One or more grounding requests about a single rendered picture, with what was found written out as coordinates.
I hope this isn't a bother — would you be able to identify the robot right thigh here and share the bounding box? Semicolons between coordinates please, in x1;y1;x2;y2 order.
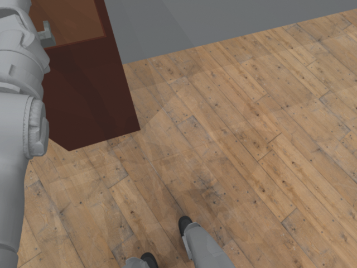
182;226;236;268

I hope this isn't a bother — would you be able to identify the drawer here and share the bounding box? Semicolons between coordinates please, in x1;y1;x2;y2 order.
28;0;104;49

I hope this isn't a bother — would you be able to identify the right robot foot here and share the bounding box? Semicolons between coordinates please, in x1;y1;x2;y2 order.
178;216;192;237

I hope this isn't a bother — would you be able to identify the left robot upper arm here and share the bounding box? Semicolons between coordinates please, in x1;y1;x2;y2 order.
0;92;49;268

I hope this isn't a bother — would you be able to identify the cabinet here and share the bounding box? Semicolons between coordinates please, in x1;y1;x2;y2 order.
41;0;141;151

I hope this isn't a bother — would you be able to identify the handle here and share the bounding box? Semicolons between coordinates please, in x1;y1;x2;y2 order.
37;21;56;48

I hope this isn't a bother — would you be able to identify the left robot forearm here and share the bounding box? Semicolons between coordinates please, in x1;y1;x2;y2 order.
0;4;50;101

